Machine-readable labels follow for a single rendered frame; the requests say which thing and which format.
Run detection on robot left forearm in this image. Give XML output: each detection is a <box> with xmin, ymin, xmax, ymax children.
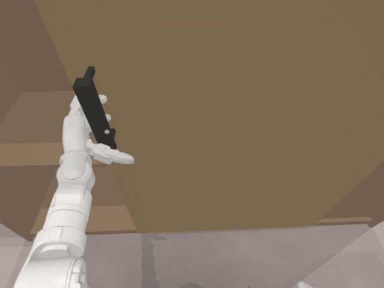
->
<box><xmin>13</xmin><ymin>151</ymin><xmax>95</xmax><ymax>288</ymax></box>

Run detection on robot left hand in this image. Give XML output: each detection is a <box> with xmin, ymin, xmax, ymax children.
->
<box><xmin>62</xmin><ymin>95</ymin><xmax>134</xmax><ymax>164</ymax></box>

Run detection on wardrobe door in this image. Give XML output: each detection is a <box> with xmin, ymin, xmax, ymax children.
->
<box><xmin>323</xmin><ymin>162</ymin><xmax>384</xmax><ymax>218</ymax></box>
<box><xmin>34</xmin><ymin>0</ymin><xmax>384</xmax><ymax>233</ymax></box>

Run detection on robot left upper arm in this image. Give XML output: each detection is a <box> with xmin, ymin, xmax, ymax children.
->
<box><xmin>17</xmin><ymin>256</ymin><xmax>87</xmax><ymax>288</ymax></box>

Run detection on handle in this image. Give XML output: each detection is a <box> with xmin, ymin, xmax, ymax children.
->
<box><xmin>73</xmin><ymin>66</ymin><xmax>116</xmax><ymax>150</ymax></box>

